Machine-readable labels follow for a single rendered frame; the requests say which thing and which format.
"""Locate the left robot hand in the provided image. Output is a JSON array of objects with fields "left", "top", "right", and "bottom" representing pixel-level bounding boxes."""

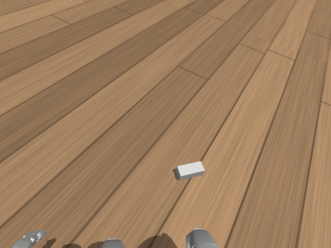
[{"left": 11, "top": 230, "right": 46, "bottom": 248}]

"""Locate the carton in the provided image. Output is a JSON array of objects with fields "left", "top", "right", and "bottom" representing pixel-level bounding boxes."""
[{"left": 176, "top": 161, "right": 205, "bottom": 181}]

